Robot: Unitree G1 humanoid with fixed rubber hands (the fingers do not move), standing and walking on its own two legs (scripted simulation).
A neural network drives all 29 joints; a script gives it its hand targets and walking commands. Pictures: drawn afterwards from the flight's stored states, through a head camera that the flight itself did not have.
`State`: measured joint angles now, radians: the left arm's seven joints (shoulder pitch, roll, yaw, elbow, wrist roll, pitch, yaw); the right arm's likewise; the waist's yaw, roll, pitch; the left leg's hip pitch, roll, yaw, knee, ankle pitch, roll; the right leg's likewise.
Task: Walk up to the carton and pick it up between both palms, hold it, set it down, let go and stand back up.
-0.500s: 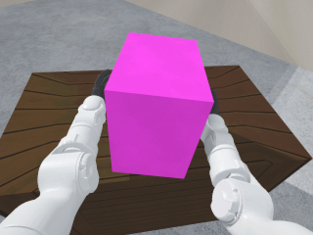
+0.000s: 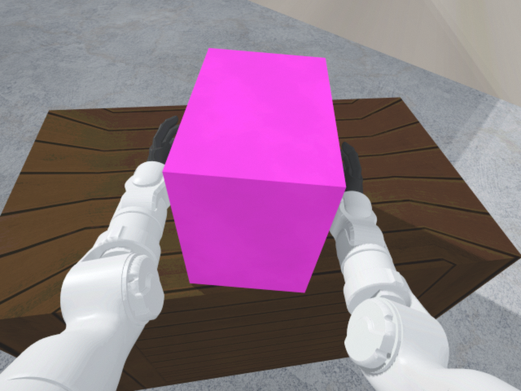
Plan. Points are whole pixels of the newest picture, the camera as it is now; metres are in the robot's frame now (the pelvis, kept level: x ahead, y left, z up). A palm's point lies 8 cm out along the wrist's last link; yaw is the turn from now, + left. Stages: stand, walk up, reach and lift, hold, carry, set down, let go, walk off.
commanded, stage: set down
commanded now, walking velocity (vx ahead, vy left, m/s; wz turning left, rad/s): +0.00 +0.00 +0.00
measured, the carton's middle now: (257, 171) +0.46 -0.01 +0.07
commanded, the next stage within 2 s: none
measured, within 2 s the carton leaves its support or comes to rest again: neither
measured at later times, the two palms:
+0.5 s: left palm (162, 166) +0.44 +0.15 +0.10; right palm (347, 193) +0.38 -0.15 +0.09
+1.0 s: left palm (166, 178) +0.45 +0.15 +0.06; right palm (341, 206) +0.39 -0.15 +0.05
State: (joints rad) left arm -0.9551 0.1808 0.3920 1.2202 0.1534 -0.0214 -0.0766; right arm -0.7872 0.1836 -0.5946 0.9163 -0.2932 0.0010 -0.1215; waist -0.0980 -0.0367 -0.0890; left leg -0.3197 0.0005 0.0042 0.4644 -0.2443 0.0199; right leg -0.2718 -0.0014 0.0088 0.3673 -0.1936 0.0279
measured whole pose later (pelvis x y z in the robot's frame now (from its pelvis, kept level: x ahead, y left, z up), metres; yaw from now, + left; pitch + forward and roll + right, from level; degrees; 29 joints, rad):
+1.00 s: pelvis +0.00 +0.00 +0.00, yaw +0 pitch +8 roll -2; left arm -0.95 0.21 0.21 1.27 0.09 -0.09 0.01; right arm -0.79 0.13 -0.49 1.05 -0.27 -0.13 -0.22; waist -0.10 -0.03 -0.03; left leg -0.36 0.00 0.00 0.47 -0.24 0.02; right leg -0.31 0.00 0.01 0.37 -0.19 0.03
